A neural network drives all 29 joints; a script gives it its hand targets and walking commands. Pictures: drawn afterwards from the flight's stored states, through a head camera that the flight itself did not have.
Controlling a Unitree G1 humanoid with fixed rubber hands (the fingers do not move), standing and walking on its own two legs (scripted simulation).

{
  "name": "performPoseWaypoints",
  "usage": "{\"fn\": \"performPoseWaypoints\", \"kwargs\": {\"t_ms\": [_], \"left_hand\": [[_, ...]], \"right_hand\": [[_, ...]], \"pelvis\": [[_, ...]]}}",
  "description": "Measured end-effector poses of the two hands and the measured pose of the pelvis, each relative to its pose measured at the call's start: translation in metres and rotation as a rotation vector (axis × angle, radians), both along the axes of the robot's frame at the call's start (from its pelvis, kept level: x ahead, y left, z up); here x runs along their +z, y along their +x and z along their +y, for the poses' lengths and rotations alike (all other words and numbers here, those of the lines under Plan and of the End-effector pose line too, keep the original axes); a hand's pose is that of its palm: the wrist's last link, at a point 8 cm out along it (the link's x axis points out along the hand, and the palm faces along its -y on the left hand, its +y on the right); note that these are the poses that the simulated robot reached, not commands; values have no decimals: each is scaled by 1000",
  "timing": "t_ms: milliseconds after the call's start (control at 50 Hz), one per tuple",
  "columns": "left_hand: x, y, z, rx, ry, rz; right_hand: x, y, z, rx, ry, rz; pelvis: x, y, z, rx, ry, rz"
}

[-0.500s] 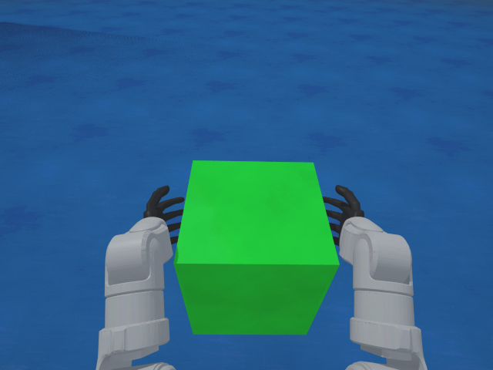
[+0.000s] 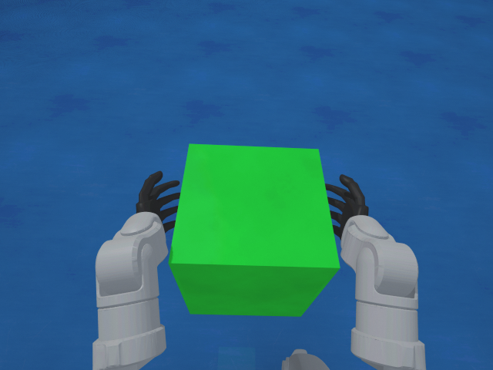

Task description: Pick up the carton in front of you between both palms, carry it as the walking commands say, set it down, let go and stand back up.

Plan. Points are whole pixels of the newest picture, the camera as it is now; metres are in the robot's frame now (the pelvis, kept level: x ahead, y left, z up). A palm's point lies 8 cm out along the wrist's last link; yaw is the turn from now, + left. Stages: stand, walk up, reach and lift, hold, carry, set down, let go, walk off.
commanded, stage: carry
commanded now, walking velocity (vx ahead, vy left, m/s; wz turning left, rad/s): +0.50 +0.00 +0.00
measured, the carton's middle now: (249, 237) +0.34 -0.01 +0.01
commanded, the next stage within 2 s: none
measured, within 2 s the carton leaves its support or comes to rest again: neither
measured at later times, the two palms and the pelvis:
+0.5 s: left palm (174, 128) +0.54 +0.13 +0.09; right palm (324, 125) +0.56 -0.17 +0.08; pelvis +0.31 -0.03 +0.00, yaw +3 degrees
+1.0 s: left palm (165, 47) +0.87 +0.19 +0.09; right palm (279, 48) +0.86 -0.11 +0.09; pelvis +0.63 +0.04 +0.00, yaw -1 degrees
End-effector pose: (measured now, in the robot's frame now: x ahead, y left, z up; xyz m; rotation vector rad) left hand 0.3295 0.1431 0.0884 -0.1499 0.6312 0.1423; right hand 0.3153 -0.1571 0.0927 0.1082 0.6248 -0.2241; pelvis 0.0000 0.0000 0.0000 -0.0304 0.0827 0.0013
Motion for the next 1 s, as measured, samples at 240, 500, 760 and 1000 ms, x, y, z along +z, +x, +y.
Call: {"fn": "performPoseWaypoints", "kwargs": {"t_ms": [240, 500, 760, 1000], "left_hand": [[-13, 111, -15, 49, 74, -17], [2, 208, -13, 67, 105, 54], [-21, 403, 34, 4, 57, 2], [-2, 537, 47, -46, 54, 50]], "right_hand": [[-22, 134, -15, 89, 13, -20], [-9, 242, -12, 142, -8, 48], [-18, 417, 35, 83, -48, 2], [2, 540, 48, 42, -48, 55]], "pelvis": [[-27, 165, -32, 37, -2, -20], [3, 313, -34, 42, 54, -12], [-33, 499, 24, -8, 47, -44], [5, 629, 44, -10, 0, -17]]}}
